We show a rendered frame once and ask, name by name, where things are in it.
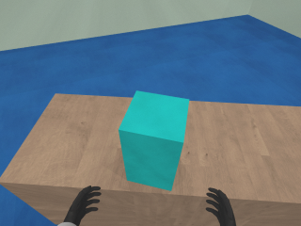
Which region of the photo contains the pedestal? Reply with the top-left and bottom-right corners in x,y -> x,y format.
0,93 -> 301,226

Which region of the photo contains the carton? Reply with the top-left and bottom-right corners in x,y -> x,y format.
119,90 -> 189,191

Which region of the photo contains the robot right hand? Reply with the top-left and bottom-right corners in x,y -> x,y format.
206,187 -> 236,226

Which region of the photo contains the robot left hand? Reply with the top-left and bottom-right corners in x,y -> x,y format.
63,186 -> 102,226

